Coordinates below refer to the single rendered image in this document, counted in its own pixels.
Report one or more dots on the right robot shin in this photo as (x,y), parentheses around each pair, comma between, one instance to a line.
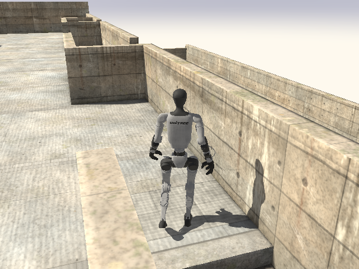
(189,201)

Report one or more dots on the right robot hand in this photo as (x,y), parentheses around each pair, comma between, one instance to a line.
(210,166)

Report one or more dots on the left robot foot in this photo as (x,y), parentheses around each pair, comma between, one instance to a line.
(162,224)

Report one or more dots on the left robot hand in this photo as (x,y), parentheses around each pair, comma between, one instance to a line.
(152,155)

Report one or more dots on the robot right forearm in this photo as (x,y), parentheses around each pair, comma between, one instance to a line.
(206,152)

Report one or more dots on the robot right upper arm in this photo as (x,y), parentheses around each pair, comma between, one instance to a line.
(199,128)

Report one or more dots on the robot left upper arm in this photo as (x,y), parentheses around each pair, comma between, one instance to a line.
(159,127)

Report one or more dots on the robot left forearm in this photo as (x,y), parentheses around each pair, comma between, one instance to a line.
(154,146)

